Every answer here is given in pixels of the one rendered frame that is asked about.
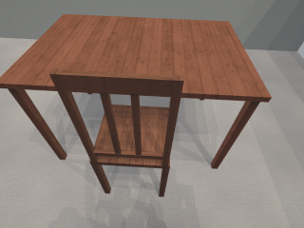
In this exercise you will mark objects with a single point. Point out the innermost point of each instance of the table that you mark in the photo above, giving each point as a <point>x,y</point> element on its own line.
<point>207,53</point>

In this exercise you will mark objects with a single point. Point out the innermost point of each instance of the chair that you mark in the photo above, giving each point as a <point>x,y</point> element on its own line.
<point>130,135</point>

